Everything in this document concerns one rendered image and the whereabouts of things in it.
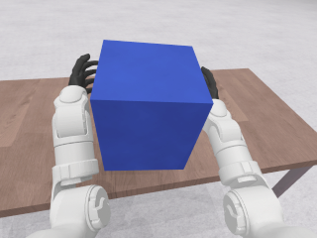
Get robot right forearm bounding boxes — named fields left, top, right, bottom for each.
left=202, top=98, right=284, bottom=221

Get left robot upper arm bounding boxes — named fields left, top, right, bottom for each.
left=26, top=184, right=111, bottom=238

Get robot left forearm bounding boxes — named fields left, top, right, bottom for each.
left=50, top=85, right=99, bottom=226

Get table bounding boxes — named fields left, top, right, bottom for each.
left=0, top=68, right=317, bottom=218

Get carton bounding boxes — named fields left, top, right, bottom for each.
left=89, top=40, right=214, bottom=172

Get right robot upper arm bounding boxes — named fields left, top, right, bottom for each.
left=223, top=185, right=317, bottom=238

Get left robot hand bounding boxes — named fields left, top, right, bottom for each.
left=68, top=54, right=99, bottom=94

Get right robot hand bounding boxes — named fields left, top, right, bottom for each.
left=201, top=66, right=219, bottom=99

